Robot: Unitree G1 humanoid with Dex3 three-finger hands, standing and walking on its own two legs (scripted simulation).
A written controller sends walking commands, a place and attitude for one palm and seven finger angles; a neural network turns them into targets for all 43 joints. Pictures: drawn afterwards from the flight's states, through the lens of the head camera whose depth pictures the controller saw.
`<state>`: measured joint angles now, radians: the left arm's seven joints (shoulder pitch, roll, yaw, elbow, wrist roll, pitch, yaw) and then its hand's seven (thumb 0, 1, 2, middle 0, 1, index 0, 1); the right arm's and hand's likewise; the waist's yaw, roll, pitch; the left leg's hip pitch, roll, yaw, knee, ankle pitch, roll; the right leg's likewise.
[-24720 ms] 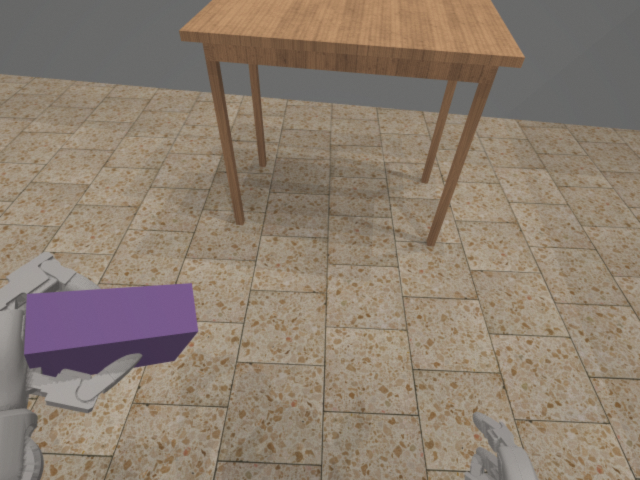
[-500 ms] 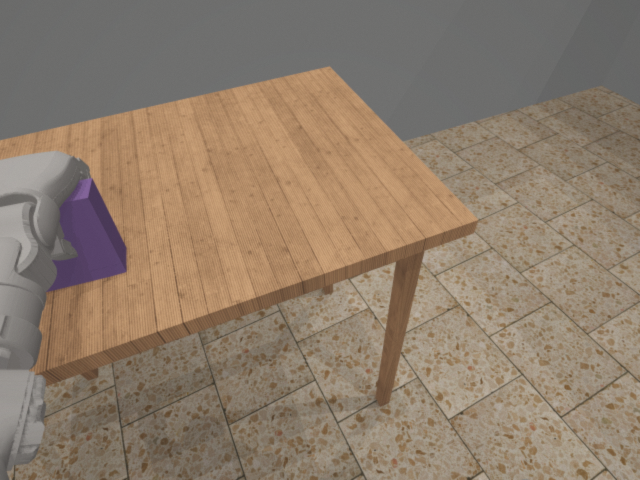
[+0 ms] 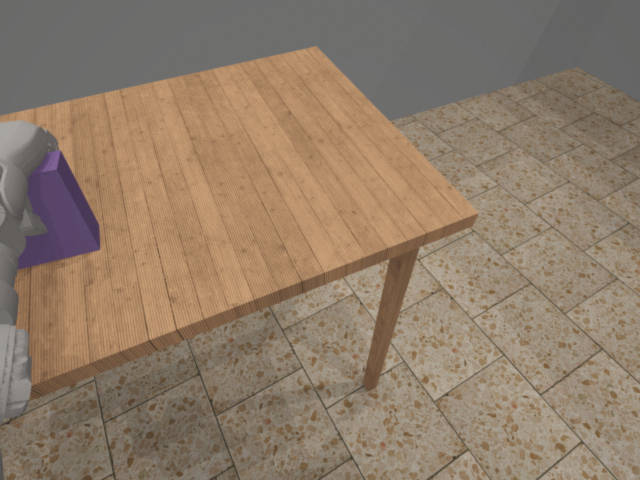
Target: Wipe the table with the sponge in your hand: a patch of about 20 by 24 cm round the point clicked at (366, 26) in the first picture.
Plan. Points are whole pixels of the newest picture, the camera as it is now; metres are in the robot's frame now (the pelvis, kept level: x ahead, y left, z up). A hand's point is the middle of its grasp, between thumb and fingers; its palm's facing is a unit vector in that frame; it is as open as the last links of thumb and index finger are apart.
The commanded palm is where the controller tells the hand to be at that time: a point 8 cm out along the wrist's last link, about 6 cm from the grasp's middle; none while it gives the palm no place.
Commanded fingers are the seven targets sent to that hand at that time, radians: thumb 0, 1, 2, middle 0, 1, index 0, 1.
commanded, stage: wipe forward along the first lane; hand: left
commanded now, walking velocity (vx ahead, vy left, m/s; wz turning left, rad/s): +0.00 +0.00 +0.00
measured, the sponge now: (39, 226) +0.39 +0.38 +0.10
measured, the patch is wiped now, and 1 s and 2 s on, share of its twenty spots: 0.25 0.50 0.65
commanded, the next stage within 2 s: slide across to the middle lane in 0.06 s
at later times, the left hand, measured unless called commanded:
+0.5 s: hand (49, 166) +0.44 +0.36 +0.16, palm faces -0.06 +0.05 -1.00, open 9.2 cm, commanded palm +0.43 +0.35 +0.22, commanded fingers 0.00 0.10 1.30 -1.20 -1.60 -1.20 -1.60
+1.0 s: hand (106, 154) +0.47 +0.30 +0.16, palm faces -0.06 +0.04 -1.00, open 9.2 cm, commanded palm +0.43 +0.30 +0.22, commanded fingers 0.00 0.10 1.30 -1.20 -1.60 -1.20 -1.60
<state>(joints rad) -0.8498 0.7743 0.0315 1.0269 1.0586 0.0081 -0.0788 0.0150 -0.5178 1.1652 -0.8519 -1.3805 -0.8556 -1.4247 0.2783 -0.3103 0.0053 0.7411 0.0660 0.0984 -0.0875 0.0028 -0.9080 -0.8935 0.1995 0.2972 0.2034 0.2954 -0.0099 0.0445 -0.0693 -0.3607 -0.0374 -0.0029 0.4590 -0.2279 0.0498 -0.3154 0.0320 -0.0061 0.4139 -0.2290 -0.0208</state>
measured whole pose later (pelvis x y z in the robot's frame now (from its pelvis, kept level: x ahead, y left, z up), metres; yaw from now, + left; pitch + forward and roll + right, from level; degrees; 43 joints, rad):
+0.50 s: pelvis +0.02 +0.02 +0.00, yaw +0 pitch +8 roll -1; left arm -0.84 0.70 -0.04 0.88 1.01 0.07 -0.05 0.00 -0.49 1.16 -0.82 -1.41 -0.83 -1.46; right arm 0.30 -0.30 -0.02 0.76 0.07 0.10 -0.06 0.00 -0.91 -0.89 0.20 0.30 0.20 0.30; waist 0.01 0.06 -0.07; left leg -0.32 -0.07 0.00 0.44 -0.25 0.08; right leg -0.27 0.00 0.00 0.38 -0.25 0.00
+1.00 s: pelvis +0.02 +0.01 +0.00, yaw +0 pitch +7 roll -1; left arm -0.92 0.55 -0.12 0.93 1.03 0.23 -0.05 0.00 -0.47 1.13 -0.82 -1.40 -0.82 -1.45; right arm 0.22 -0.28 0.02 0.74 0.05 0.08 -0.05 0.00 -0.91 -0.89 0.20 0.30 0.20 0.30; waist 0.00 0.06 -0.08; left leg -0.30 -0.06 0.00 0.41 -0.23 0.06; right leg -0.26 0.01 0.00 0.38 -0.25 -0.01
